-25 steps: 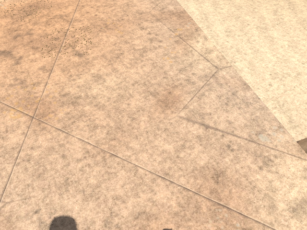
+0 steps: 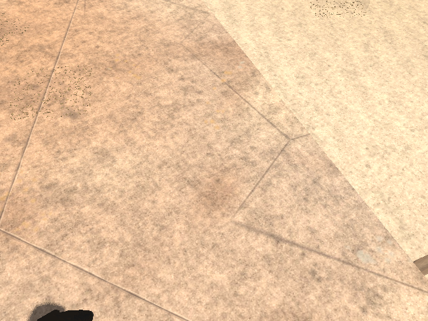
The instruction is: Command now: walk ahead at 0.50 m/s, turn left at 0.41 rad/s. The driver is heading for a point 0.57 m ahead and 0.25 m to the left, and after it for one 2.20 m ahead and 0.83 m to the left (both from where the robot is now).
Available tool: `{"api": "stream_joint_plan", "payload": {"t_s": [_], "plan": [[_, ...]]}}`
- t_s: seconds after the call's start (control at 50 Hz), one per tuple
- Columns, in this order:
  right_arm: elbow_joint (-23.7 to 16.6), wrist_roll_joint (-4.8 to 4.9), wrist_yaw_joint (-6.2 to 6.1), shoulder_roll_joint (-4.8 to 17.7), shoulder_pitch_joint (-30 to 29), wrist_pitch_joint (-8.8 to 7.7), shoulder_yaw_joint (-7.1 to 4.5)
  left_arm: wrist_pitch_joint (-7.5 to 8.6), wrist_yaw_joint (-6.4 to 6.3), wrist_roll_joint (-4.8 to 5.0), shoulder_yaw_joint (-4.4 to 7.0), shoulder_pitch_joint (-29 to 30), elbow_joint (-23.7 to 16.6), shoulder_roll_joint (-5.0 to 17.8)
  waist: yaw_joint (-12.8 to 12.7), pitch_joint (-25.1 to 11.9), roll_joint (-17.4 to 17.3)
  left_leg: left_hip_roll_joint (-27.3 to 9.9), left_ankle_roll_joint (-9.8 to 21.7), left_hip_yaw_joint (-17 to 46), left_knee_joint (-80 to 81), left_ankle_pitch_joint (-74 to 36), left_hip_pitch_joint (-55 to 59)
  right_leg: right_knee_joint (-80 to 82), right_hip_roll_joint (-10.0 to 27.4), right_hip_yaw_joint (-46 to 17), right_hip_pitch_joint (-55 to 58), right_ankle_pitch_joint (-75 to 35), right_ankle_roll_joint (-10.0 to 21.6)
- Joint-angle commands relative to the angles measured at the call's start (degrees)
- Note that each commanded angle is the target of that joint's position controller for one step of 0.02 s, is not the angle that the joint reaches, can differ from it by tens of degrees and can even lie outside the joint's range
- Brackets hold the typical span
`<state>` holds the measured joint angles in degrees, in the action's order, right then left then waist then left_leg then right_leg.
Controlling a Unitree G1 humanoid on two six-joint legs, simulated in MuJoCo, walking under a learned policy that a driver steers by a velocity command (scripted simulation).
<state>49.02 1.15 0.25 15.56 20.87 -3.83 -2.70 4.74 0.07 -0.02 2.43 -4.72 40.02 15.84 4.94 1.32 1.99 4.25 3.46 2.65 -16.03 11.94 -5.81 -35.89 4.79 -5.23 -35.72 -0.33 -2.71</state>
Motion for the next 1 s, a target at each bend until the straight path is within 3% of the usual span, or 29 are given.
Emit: {"api": "stream_joint_plan", "payload": {"t_s": [0.02, 0.08, 0.1, 0.12, 0.14, 0.16, 0.18, 0.2, 0.22, 0.24, 0.28, 0.32, 0.38, 0.46, 0.54, 0.58, 0.6, 0.62, 0.64, 0.66, 0.68, 0.7, 0.72, 0.74, 0.76, 0.8, 0.86, 0.92, 1.0], "plan": [[-2.9, 0.58, -0.80, 10.7, 1.1, 0.06, -2.72, 1.49, 0.70, 0.63, 0.81, 6.3, -4.9, 3.8, -0.2, 0.5, -6.3, -13.6, 8.4, 10.9, 3.4, -8.5, -3.9, 5.8, -3.1, 1.7, 6.1, -3.7, -0.4], [-3.1, 0.51, -1.29, 11.2, 0.9, 0.81, -3.16, 2.24, 1.10, 0.87, 1.66, 5.4, -4.8, 6.1, -2.0, -0.1, -7.8, -15.4, 6.8, 15.3, -1.2, -6.9, -1.1, 9.2, -3.4, 0.7, 10.4, 1.2, 1.2], [-3.4, 0.39, -1.34, 10.9, 0.3, 1.05, -3.17, 2.47, 1.03, 0.89, 2.06, 2.5, -4.0, 6.8, -3.9, -1.0, -8.3, -14.9, 6.1, 15.7, -3.9, -8.2, -1.5, 10.7, -3.5, 1.4, 14.6, 2.6, 2.2], [-3.8, 0.11, -1.28, 9.4, 0.0, 1.11, -2.69, 2.66, 0.68, 0.58, 2.98, -3.0, -2.5, 8.5, -6.6, -4.2, -7.8, -12.2, 4.5, 14.5, -9.7, -10.9, -3.3, 12.2, -3.2, 1.9, 23.3, 3.6, 3.9], [-5.2, -0.63, -0.99, 6.1, -0.7, 0.93, -1.46, 2.83, 0.20, -0.47, 3.96, -11.5, -1.5, 11.4, -10.6, -11.8, -3.7, -8.4, 2.6, 11.4, -23.9, -6.3, -9.7, 10.4, 4.5, -4.8, 37.3, 5.8, 7.5], [-7.2, -0.06, -0.94, 1.2, 5.7, 0.09, 0.00, 1.94, 0.00, -1.00, 5.32, -17.2, -0.1, 16.5, -9.2, -20.3, 12.0, -0.3, -1.3, 3.2, -43.3, 14.3, -29.3, 13.2, 17.9, -26.8, 57.3, 14.8, 15.6], [-7.1, 0.99, -0.92, 5.3, 5.6, -0.27, -0.67, 1.53, 0.32, -0.33, 4.43, -17.8, 0.3, 12.5, -9.6, -19.8, 14.3, -3.1, -1.8, 5.3, -53.4, 21.9, -37.8, 17.7, 20.1, -37.3, 56.6, 25.7, 17.4], [-7.5, 1.38, -0.93, 9.6, 1.3, -0.09, -1.99, 1.45, 0.26, -0.05, 3.26, -14.7, -0.2, 8.5, -10.2, -11.8, 8.1, -5.6, -1.8, 6.0, -56.6, 17.1, -40.3, 18.8, 17.6, -29.2, 49.9, 27.0, 15.0], [-7.9, 1.02, -0.99, 9.6, -1.6, 0.24, -2.20, 1.28, 0.23, -0.20, 2.67, -11.6, -0.3, 6.9, -9.2, -7.5, 4.8, -7.7, -2.2, 4.5, -56.3, 12.5, -39.2, 19.7, 15.1, -21.4, 43.3, 21.0, 13.4], [-8.5, 0.52, -0.87, 8.8, -3.2, 0.53, -2.31, 1.15, 0.31, -0.28, 2.16, -9.0, 0.1, 5.3, -8.0, -4.1, 3.9, -9.0, -2.7, 4.1, -53.9, 9.4, -37.9, 21.3, 12.8, -15.9, 37.8, 15.6, 12.8], [-9.1, 0.64, -0.35, 6.7, -3.1, 1.58, -2.36, 1.42, 0.27, -0.66, 2.00, -6.6, 0.8, 4.5, -5.9, -1.4, 5.7, -11.1, -3.1, 3.5, -51.0, 6.0, -33.8, 24.6, 10.4, -8.4, 31.0, 9.6, 12.2], [-10.1, 0.54, -0.10, 4.8, -4.1, 2.43, -2.03, 1.96, 0.23, -0.43, 2.51, -6.3, 1.7, 5.5, -5.3, -0.4, 4.4, -11.6, -3.8, 2.8, -48.6, 3.8, -33.7, 26.8, 10.5, -3.8, 29.0, 4.6, 13.2], [-12.0, 0.11, 0.28, 4.1, -7.3, 2.71, -1.73, 2.09, -0.04, -0.47, 3.27, -6.9, 3.2, 7.5, -5.6, 0.3, 2.3, -12.0, -4.6, 2.6, -41.1, -2.6, -35.2, 28.0, 10.8, 1.9, 30.0, -0.7, 13.9], [-14.1, 0.13, 1.75, 3.1, -14.0, 2.10, -1.12, 1.38, -0.47, -0.04, 3.76, -8.1, 4.4, 9.4, -7.9, 1.6, 1.1, -10.8, -3.5, -0.9, -28.3, -12.4, -32.0, 28.0, 9.7, 9.5, 31.3, -2.9, 12.2], [-17.0, 0.16, 2.80, 3.9, -19.3, 2.34, -1.26, 0.22, -0.49, 1.16, 4.49, -10.8, 6.2, 11.5, -8.9, 3.4, 1.0, -9.7, -1.2, -3.5, -22.0, -9.4, -31.7, 25.8, 11.7, 12.7, 37.3, -5.8, 10.5], [-17.8, -0.12, 3.05, 5.4, -18.4, 2.60, -1.99, -0.54, -0.62, 1.74, 4.98, -10.7, 6.4, 13.1, -7.2, 2.0, 2.1, -7.1, 1.0, -6.2, -20.7, -3.8, -27.7, 20.2, 12.1, 14.6, 39.8, -20.0, 9.4], [-17.4, -0.25, 2.96, 6.7, -15.4, 2.84, -2.76, -0.95, -0.77, 2.07, 5.26, -10.5, 6.4, 14.0, -5.1, -0.4, 3.0, -4.8, 2.3, -8.0, -20.5, -1.0, -22.7, 14.4, 11.7, 15.8, 40.2, -29.7, 8.7], [-15.5, -0.12, 2.70, 8.7, -8.0, 3.03, -4.12, -1.45, -0.88, 2.36, 5.23, -9.7, 6.3, 14.1, -0.6, -4.3, 2.3, -2.0, 4.1, -9.5, -17.6, -2.4, -12.7, 4.1, 10.2, 17.7, 38.2, -35.1, 7.4], [-12.6, 0.14, 1.79, 12.5, 2.1, 3.51, -6.19, -1.42, -1.11, 1.63, 4.46, -10.7, 6.0, 12.2, 3.9, -9.6, -0.3, -1.2, 6.4, -6.7, -16.1, -4.5, 3.9, -10.4, 7.9, 18.5, 28.7, -28.4, 5.2], [-12.2, 0.78, 0.70, 19.5, 3.8, 3.63, -7.45, -0.66, -0.57, -1.55, 1.98, -15.3, 3.3, 4.6, -0.6, -13.3, -16.7, -16.4, 14.5, 19.9, -14.3, -3.0, 23.5, -32.1, 0.0, 17.7, 3.8, 19.4, 1.4], [-14.9, 0.47, 1.24, 18.4, 4.2, 2.42, -6.41, 1.49, 0.10, -0.53, 1.16, -13.5, 1.8, 5.1, 0.3, -24.0, -15.3, -24.0, 22.0, 46.0, -3.2, 10.6, 30.4, -42.8, -6.7, 3.2, -6.8, 36.5, 1.0], [-14.2, -0.05, 1.75, 13.9, 3.1, 1.42, -5.09, 2.70, 0.60, 2.10, 2.47, -6.0, 0.3, 10.0, 2.6, -17.4, -8.5, -22.6, 17.9, 39.7, -0.2, 9.8, 26.5, -44.0, -3.5, 0.0, -12.4, 31.0, 2.2], [-13.9, -0.15, 1.72, 12.6, 0.7, 0.79, -4.63, 3.42, 0.54, 2.30, 2.16, -4.1, -0.5, 9.5, 0.9, -11.0, -7.0, -20.4, 15.9, 32.3, -0.2, 5.6, 18.7, -39.9, -1.3, 0.7, -12.5, 25.7, 3.2], [-14.3, -0.16, 1.56, 10.8, -3.4, 0.62, -4.04, 3.54, 0.00, 0.88, 2.17, -4.5, 0.3, 9.1, -1.9, -7.3, -3.3, -18.0, 14.1, 26.2, -0.4, -0.7, 10.5, -35.1, 0.8, 0.6, -8.8, 21.9, 3.0], [-15.1, -0.66, 1.32, 9.3, -6.3, 0.60, -3.48, 3.13, -0.24, -0.10, 2.55, -5.6, 0.8, 9.6, -4.2, -5.6, -4.0, -16.2, 13.3, 22.0, 0.4, -6.9, 4.1, -31.1, 2.2, 0.2, -4.3, 19.5, 2.6], [-16.0, -1.19, 0.84, 9.0, -8.3, 0.47, -3.30, 1.79, -0.17, -0.59, 2.70, -6.6, 0.9, 8.9, -6.0, -4.4, -5.1, -14.6, 13.4, 18.6, 2.0, -17.1, -2.2, -27.5, 2.1, 0.9, 0.1, 17.5, 1.1], [-15.0, -1.08, -0.54, 11.1, -7.3, 0.76, -3.99, 0.52, -0.62, -1.37, 2.06, -4.4, 0.2, 6.5, -6.5, -3.2, -4.1, -12.0, 12.5, 11.3, 0.0, -35.4, -8.0, -19.1, -0.5, 2.9, 2.5, 13.1, -1.6], [-13.9, -0.24, -1.65, 11.4, -5.5, 2.22, -4.30, 0.27, -0.23, -1.02, 1.09, 0.8, -1.0, 4.4, -4.4, -4.3, -6.4, -8.3, 8.7, 8.2, -2.8, -33.6, -10.1, -6.0, -4.1, 3.5, 7.3, 1.8, -2.0], [-12.7, 0.02, -2.33, 11.1, -3.3, 3.70, -4.39, -0.03, 0.62, -0.23, 1.47, 4.9, -2.5, 5.9, -2.9, -5.1, -8.0, -9.6, 6.5, 14.3, -6.6, -24.6, -6.8, 3.2, -6.6, 1.2, 10.0, -1.3, -1.3]]}}
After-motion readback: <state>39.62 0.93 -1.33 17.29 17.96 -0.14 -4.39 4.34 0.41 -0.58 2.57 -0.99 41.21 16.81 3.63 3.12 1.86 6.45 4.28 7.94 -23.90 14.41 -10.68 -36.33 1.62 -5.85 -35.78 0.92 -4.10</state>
